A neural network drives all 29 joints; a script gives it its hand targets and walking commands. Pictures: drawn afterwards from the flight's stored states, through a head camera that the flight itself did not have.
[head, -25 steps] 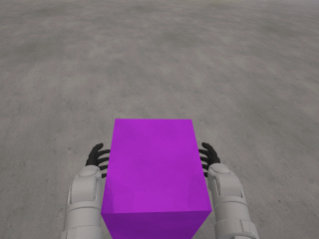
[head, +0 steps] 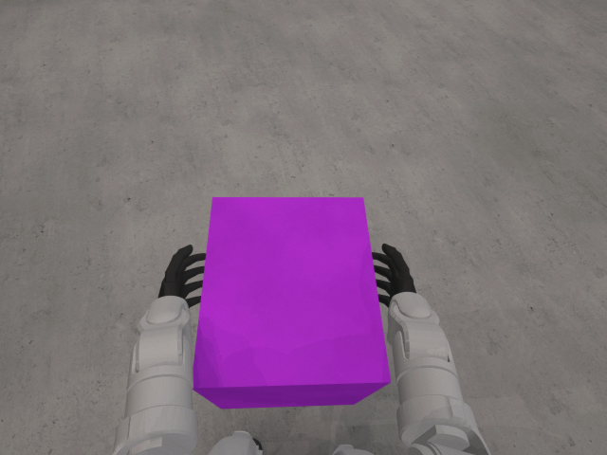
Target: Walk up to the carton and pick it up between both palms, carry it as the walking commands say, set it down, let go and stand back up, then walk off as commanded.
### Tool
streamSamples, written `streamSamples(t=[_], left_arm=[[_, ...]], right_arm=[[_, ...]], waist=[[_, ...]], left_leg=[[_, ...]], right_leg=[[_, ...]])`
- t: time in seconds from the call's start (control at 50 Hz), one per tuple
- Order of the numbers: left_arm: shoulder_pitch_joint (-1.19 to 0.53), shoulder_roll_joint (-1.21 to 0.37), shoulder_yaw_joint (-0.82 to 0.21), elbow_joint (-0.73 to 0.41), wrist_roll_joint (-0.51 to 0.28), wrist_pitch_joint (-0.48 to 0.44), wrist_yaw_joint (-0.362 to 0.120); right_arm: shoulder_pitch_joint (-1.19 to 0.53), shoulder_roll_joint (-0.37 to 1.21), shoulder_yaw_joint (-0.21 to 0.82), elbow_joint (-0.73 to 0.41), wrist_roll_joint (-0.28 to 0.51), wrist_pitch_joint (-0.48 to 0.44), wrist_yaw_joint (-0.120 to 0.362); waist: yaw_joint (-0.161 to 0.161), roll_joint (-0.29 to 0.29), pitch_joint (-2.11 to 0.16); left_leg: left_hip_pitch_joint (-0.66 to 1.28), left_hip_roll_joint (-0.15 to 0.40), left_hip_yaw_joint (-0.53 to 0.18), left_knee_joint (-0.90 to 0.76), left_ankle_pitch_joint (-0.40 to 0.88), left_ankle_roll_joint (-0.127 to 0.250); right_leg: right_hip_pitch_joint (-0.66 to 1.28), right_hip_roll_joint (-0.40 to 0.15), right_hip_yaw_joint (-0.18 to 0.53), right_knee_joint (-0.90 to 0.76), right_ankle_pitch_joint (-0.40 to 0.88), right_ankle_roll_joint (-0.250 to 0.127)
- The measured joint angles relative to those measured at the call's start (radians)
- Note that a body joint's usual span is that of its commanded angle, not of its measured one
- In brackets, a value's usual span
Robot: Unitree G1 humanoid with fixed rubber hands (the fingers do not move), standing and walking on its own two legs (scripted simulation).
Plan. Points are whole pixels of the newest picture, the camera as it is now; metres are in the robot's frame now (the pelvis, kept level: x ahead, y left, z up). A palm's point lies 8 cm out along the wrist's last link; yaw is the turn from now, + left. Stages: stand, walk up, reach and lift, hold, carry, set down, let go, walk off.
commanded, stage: set down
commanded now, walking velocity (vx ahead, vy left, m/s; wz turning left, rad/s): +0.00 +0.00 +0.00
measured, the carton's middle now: (288, 308) +0.34 +0.03 -0.10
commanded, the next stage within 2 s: none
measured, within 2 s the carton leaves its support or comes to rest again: neither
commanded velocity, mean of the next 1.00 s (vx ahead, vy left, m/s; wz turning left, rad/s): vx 0.00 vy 0.00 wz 0.00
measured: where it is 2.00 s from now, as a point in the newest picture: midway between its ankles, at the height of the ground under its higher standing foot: outside the picture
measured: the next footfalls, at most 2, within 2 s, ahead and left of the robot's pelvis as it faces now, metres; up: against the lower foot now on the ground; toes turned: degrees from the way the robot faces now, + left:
none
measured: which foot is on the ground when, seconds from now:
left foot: down 0.00-1.00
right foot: down 0.00-1.00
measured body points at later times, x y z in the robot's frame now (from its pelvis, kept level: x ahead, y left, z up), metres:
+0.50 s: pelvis -0.02 +0.02 -0.06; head +0.16 +0.03 +0.36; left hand +0.36 +0.19 -0.12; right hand +0.38 -0.13 -0.12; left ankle +0.06 +0.12 -0.72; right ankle +0.02 -0.09 -0.72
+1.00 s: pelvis -0.02 +0.02 -0.14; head +0.19 +0.03 +0.26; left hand +0.39 +0.19 -0.22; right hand +0.41 -0.12 -0.22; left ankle +0.06 +0.13 -0.72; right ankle +0.02 -0.10 -0.72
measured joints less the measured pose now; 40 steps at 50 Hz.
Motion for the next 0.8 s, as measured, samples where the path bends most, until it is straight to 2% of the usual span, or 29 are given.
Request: streamSamples(t=[0.22,0.52,0.8], left_arm=[[-0.077,0.008,0.012,0.015,-0.025,-0.075,0.014],[-0.151,-0.003,0.035,0.005,-0.046,-0.089,0.046],[-0.214,0.032,0.024,0.028,-0.093,-0.104,0.065]], right_arm=[[-0.08,-0.018,-0.026,0.005,0.017,-0.066,0.004],[-0.184,-0.052,-0.058,0.04,0.034,-0.087,0.023],[-0.254,-0.077,-0.053,0.067,0.086,-0.102,0.002]], waist=[[-0.019,-0.004,-0.046],[-0.031,-0.001,-0.162],[-0.028,-0.003,-0.245]], left_leg=[[-0.293,-0.013,-0.008,0.142,-0.021,0.004],[-0.642,-0.028,-0.006,0.326,-0.067,0.01],[-0.925,-0.031,-0.014,0.536,-0.138,0.007]], right_leg=[[-0.291,0.003,0.007,0.141,-0.023,0.012],[-0.639,0.013,0.025,0.322,-0.068,0.03],[-0.915,0.037,0.026,0.52,-0.133,0.039]])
